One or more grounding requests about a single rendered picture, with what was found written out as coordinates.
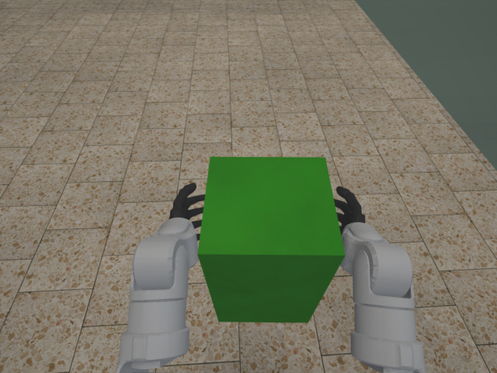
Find robot left forearm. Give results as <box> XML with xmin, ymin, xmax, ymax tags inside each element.
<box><xmin>116</xmin><ymin>218</ymin><xmax>199</xmax><ymax>373</ymax></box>

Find right robot hand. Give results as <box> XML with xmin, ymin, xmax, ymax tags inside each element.
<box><xmin>334</xmin><ymin>186</ymin><xmax>365</xmax><ymax>235</ymax></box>

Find robot right forearm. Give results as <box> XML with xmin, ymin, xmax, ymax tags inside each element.
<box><xmin>340</xmin><ymin>222</ymin><xmax>426</xmax><ymax>373</ymax></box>

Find carton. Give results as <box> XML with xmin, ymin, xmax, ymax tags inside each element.
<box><xmin>197</xmin><ymin>157</ymin><xmax>345</xmax><ymax>322</ymax></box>

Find left robot hand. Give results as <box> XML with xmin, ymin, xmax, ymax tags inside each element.
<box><xmin>169</xmin><ymin>183</ymin><xmax>205</xmax><ymax>241</ymax></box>

